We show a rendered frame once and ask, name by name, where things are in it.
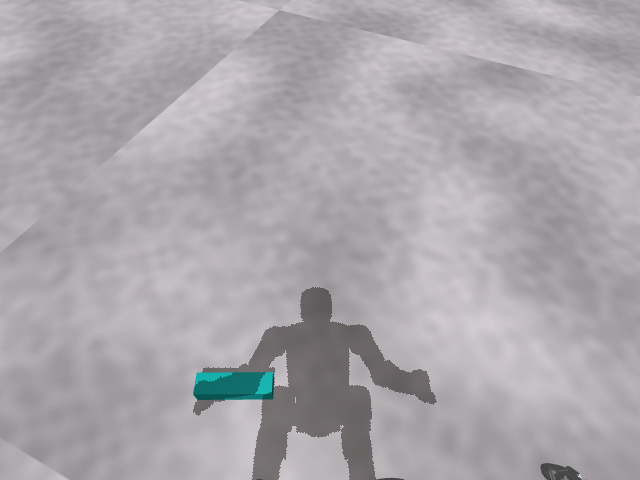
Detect carton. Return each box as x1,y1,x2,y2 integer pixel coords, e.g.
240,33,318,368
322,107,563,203
193,372,274,400

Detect right robot hand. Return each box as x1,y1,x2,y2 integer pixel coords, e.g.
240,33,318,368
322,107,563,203
541,463,582,480

